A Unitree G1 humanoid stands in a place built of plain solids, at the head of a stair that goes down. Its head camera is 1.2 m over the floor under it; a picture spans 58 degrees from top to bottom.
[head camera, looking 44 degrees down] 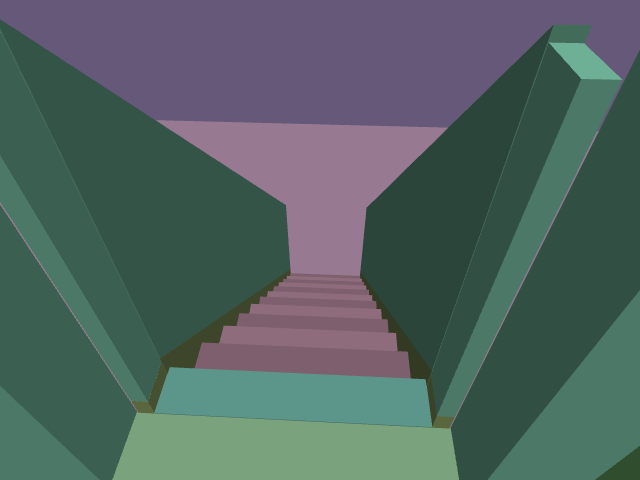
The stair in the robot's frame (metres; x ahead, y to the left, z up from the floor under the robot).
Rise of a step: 0.22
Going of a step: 0.23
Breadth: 0.78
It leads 3 degrees to the right of straight ahead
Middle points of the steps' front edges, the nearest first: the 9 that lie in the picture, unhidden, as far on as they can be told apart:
0.66 0.07 0.00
0.89 0.06 -0.22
1.12 0.05 -0.44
1.35 0.04 -0.66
1.58 0.02 -0.88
1.81 0.01 -1.10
2.04 0.00 -1.32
2.27 -0.01 -1.53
2.50 -0.02 -1.75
